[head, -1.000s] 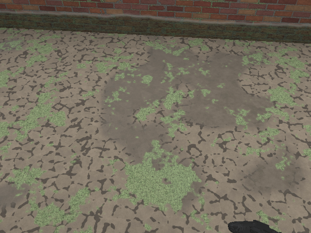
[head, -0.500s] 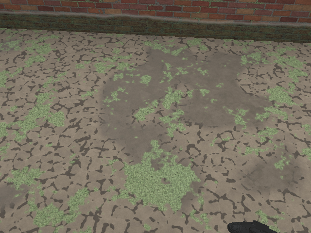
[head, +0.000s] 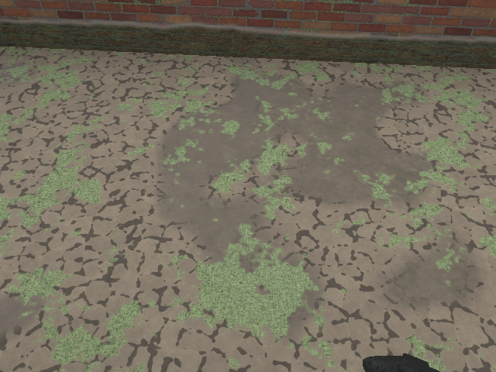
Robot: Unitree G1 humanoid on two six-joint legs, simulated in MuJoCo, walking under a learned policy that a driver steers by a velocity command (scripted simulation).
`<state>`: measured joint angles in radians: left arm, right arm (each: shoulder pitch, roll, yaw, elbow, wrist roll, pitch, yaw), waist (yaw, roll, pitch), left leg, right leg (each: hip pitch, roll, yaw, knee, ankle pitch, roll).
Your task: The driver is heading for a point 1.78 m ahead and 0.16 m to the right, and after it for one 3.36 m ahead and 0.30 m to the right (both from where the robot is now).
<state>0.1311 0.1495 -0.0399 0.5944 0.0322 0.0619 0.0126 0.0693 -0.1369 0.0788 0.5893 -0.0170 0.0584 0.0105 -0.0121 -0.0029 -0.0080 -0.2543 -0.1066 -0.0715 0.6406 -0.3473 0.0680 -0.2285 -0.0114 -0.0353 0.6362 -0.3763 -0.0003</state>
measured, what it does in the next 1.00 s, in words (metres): stands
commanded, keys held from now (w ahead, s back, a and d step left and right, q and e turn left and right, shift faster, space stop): w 1.00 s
